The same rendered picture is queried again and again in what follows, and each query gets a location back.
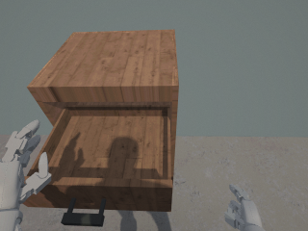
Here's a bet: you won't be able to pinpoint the cabinet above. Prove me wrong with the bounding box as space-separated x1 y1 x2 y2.
27 29 179 191

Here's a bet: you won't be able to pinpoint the robot right hand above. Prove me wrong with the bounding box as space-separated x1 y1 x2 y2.
224 184 263 231

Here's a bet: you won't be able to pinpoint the drawer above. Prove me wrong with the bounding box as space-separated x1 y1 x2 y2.
22 105 173 212

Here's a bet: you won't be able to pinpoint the left robot forearm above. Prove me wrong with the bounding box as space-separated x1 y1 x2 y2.
0 209 23 231

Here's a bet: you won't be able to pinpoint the handle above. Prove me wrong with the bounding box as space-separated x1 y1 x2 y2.
61 197 107 227

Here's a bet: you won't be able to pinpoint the robot left hand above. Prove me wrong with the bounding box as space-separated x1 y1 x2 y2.
0 119 52 210

